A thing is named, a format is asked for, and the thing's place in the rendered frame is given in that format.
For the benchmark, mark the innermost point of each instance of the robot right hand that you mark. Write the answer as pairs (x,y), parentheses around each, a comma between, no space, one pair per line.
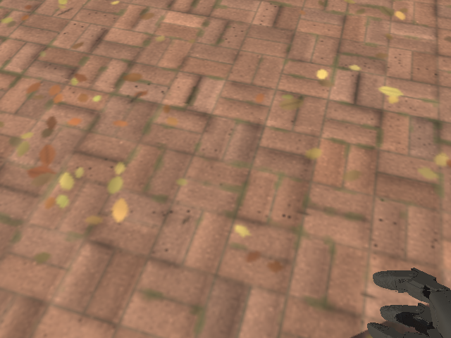
(433,322)

